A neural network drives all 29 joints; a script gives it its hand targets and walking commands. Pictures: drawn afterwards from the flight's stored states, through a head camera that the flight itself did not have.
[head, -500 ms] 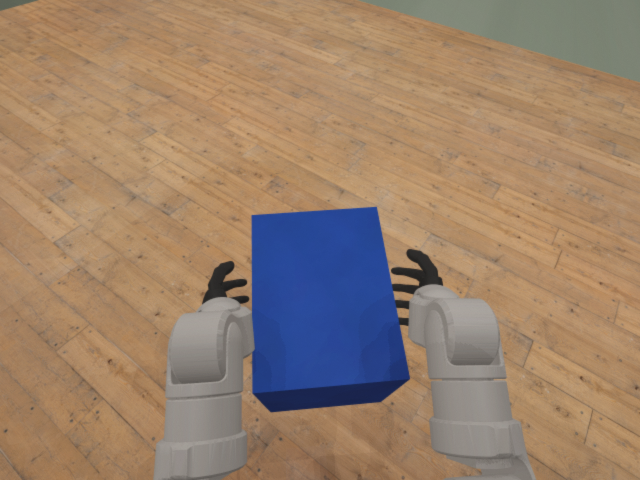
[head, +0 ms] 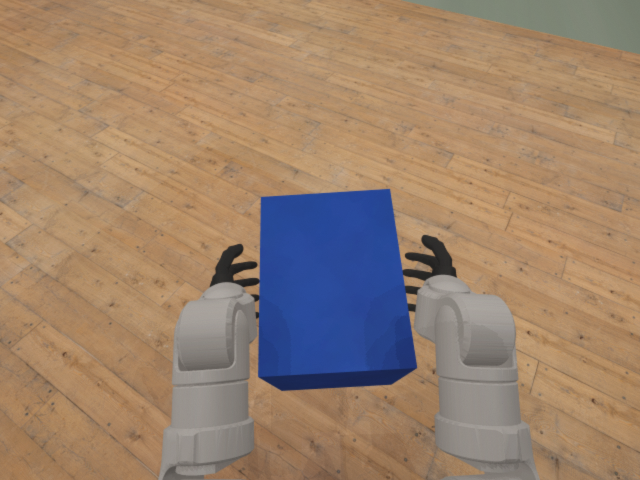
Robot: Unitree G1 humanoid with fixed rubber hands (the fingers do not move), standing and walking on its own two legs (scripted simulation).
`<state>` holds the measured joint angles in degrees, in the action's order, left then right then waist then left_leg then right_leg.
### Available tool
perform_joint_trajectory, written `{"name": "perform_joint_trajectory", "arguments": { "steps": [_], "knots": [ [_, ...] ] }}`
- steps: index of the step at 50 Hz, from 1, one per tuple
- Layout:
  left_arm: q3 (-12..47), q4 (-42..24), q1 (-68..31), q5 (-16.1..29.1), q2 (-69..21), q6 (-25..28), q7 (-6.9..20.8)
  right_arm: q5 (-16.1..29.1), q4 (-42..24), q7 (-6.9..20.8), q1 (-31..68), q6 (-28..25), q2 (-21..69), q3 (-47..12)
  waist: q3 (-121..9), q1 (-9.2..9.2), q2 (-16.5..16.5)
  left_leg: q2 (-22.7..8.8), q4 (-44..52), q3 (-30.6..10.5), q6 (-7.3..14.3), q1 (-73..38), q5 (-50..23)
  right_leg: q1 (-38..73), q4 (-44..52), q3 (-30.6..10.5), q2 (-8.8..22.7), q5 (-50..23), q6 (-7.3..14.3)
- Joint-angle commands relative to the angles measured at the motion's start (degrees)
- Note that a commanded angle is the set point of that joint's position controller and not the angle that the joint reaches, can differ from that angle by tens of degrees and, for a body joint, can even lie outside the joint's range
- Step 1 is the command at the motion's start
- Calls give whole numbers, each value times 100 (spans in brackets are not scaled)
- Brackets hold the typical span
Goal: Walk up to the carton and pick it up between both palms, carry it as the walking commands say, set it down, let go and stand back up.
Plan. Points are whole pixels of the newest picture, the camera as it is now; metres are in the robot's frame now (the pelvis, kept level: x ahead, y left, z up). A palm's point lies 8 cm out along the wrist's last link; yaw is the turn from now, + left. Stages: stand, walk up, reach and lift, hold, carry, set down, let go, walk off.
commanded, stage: carry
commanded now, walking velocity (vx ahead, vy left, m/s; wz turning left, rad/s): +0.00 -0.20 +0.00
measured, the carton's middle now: (331, 298) +0.38 -0.02 -0.02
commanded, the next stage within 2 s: none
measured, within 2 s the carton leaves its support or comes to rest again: neither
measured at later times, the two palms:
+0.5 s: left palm (368, 339) +0.27 -0.05 +0.08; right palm (595, 348) +0.24 -0.29 +0.07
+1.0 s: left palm (483, 393) +0.20 -0.15 +0.09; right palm out of the picture +0.20 -0.39 +0.08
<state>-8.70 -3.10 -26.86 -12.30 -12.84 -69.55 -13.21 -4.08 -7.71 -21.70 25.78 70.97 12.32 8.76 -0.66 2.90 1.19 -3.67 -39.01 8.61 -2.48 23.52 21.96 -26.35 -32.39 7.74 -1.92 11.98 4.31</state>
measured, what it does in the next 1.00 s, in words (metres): steps to the right: right foot, then left foot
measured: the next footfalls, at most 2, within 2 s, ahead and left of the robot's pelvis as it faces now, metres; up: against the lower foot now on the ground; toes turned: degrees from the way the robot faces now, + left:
right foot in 0.34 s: +0.03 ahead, -0.25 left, +0.00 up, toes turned -6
left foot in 0.66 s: -0.04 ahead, -0.08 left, +0.00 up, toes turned +9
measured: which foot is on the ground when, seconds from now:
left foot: down 0.00-0.34, up 0.36-0.64, down 0.66-0.98, up 1.00-1.00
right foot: down 0.00-0.02, up 0.04-0.32, down 0.34-0.66, up 0.68-0.96, down 0.98-1.00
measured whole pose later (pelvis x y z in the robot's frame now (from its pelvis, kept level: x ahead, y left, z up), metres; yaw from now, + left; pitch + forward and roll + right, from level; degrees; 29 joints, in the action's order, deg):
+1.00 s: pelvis -0.12 -0.27 +0.00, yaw -2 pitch +4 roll -2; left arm -8.5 -4.2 -27.4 -6.0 -13.0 -71.2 -22.4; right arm -10.4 -5.2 -12.9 25.8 69.2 12.3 9.6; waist -1.4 -3.4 3.7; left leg -13.4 -37.5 5.0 -5.6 25.9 16.1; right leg -22.6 -29.5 3.8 1.7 9.7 -2.3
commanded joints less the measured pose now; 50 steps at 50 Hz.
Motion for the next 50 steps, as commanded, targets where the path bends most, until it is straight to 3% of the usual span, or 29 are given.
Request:
{"name": "perform_joint_trajectory", "arguments": {
  "steps": [1,2,3,5,8,13,15,16,17,18,19,22,24,29,31,32,33,34,35,37,39,40,42,44,46,47,48,49,50],
  "knots": [
    [3442,-322,-2355,2501,-5942,74,1727,2238,351,2945,2640,54,6118,-3536,-2907,-253,138,-1380,2172,-1294,244,-2432,-1745,657,-307,-899,1051,-1195,-25],
    [3514,-550,-2406,2653,-5969,27,1778,2144,688,2899,2379,-14,6018,-3452,-2447,-272,2032,-2873,1827,-2725,1125,-2706,-3583,-850,-1154,-240,302,1386,-365],
    [3697,-795,-2972,2826,-5941,32,1819,2110,644,2895,2412,-71,6144,-3407,-2410,-266,1713,-2733,1554,-2552,1482,-2705,-4289,-994,-2001,-882,535,1667,-337],
    [3740,-757,-3197,3100,-6048,60,1838,2115,493,2860,2485,-88,6154,-3305,-2311,-205,433,-2501,1657,-1864,1323,-2426,-3803,-1307,-2662,-978,464,1309,-493],
    [3740,-550,-2977,3263,-6107,20,1905,2006,-107,2736,2839,-225,6001,-3230,-2291,-265,887,-1686,1340,-682,750,-2474,-4009,-1026,-1885,-636,392,690,-790],
    [3686,-275,-2802,3339,-6005,-127,1903,1772,-80,2637,2528,-207,5770,-3293,-2324,-181,1327,-1781,1169,-747,610,-2053,-3917,-83,-518,-65,74,1088,-812],
    [3428,194,-2112,3071,-5926,-183,1946,1773,-156,2633,2608,-139,5721,-3413,-2420,-281,1091,-1575,771,-487,375,-1888,-3267,557,758,-20,94,257,-723],
    [3362,145,-2254,3076,-6008,-202,2001,1744,-151,2634,2569,-147,5804,-3501,-2408,-277,612,-1319,494,-272,123,-1306,-2749,1343,1348,-24,210,-361,-610],
    [3357,144,-2263,3105,-6039,-204,2038,1778,-154,2626,2578,-152,5766,-3620,-2523,-262,316,-1090,31,-193,-5,-521,-1507,2243,1431,-610,795,-639,-539],
    [3240,388,-2160,2971,-5886,-202,2088,1797,-6,2655,2687,-113,5873,-3657,-2465,-314,-1533,-251,-911,174,-344,1091,1098,2800,1452,-2380,2144,-2602,51],
    [3279,226,-2305,3005,-6030,-72,2048,1945,-125,2665,2940,-96,5892,-3665,-2541,-326,-1963,-283,-1470,-245,-279,784,1832,2298,972,-2057,2090,-3285,637],
    [2926,-22,-2506,2780,-5953,32,2029,2370,-264,2735,3405,-159,6151,-3982,-2453,-357,-1025,-221,-2503,-298,-220,1440,1183,2561,612,-1315,1584,-3203,466],
    [2918,-281,-2677,2610,-5933,122,1939,2498,-345,2777,3714,-175,6231,-3948,-2666,-366,-821,-210,-2277,-239,-212,1084,762,2361,629,-930,1433,-2490,465],
    [3023,-371,-2452,2387,-5850,211,1760,2583,100,2851,3229,18,6116,-3728,-2692,-445,-907,-122,-661,-203,7,251,545,1965,854,-1319,1636,-1266,758],
    [3138,-374,-2520,2380,-5859,159,1764,2444,432,2902,3072,78,6176,-3629,-2643,-383,-635,-19,741,-95,155,-521,-214,1723,704,-1350,1487,-1495,642],
    [3218,-325,-2503,2396,-5811,86,1766,2288,702,2954,2623,111,6187,-3569,-2626,-358,-463,-293,1623,-200,188,-1320,-875,1193,518,-1159,1327,-1437,430],
    [3351,-172,-2386,2513,-5960,45,1775,2312,601,2967,2669,87,6147,-3531,-2744,-300,23,-973,1917,-973,283,-2183,-811,544,126,-1087,1110,-1081,90],
    [3337,-371,-2634,2586,-5936,26,1811,2177,651,2943,2715,-35,6207,-3520,-2427,-296,1587,-2523,1876,-2619,947,-2568,-2295,-709,-721,-277,402,552,-320],
    [3649,-622,-3139,2795,-6069,27,1856,2130,696,2926,2754,-70,6238,-3403,-2331,-270,1946,-2723,1589,-2578,1342,-2391,-3401,-954,-1682,-710,591,1482,-337],
    [3674,-507,-3174,3091,-6049,52,1910,2108,580,2854,2646,-104,6103,-3263,-2233,-219,600,-2470,1580,-1939,1394,-2219,-3590,-1246,-2488,-907,455,1429,-496],
    [3658,-372,-3200,3228,-6183,16,1962,2075,103,2788,3064,-169,6077,-3273,-2059,-259,492,-1964,1492,-1240,907,-2240,-3492,-1302,-2114,-885,525,922,-624],
    [3695,-384,-3280,3328,-6165,-1,1959,2047,206,2743,2990,-172,6129,-3234,-2130,-256,818,-1736,1388,-839,742,-2291,-3582,-1111,-1742,-709,486,839,-710],
    [3565,-196,-2922,3234,-6027,-34,1937,1888,114,2686,2808,-232,5966,-3129,-2161,-217,1175,-1618,1145,-711,658,-2259,-4279,-837,-1311,-423,272,977,-823],
    [3634,-127,-2769,3280,-5992,-102,1937,1763,27,2651,2589,-221,5839,-3194,-2422,-211,1100,-1722,1001,-724,619,-2273,-4221,-413,-838,-264,207,1003,-784],
    [3549,51,-2796,3268,-6068,-164,1965,1756,33,2633,2682,-164,5832,-3264,-2328,-207,1488,-1623,1052,-580,427,-1707,-3269,256,-140,-19,92,739,-776],
    [3451,126,-2585,3183,-6034,-189,1972,1761,-59,2611,2777,-173,5837,-3360,-2385,-323,1287,-1493,750,-387,210,-1517,-2798,764,807,-141,277,97,-649],
    [3407,180,-2503,3204,-5996,-189,2007,1740,-36,2633,2624,-167,5780,-3406,-2519,-280,750,-1152,303,-147,94,-1136,-2104,1444,1246,-189,335,-197,-657],
    [3341,197,-2555,3161,-6034,-207,2055,1818,34,2641,2718,-155,5931,-3542,-2554,-255,-132,-893,-150,-131,-86,-256,-916,2260,1256,-789,963,-955,-570],
    [3200,511,-2292,3017,-5975,-213,2072,1784,217,2677,2621,-119,5868,-3529,-2409,-335,-1489,-134,-928,220,-362,1019,1207,2630,1406,-2280,2110,-2514,-82]
  ]
}}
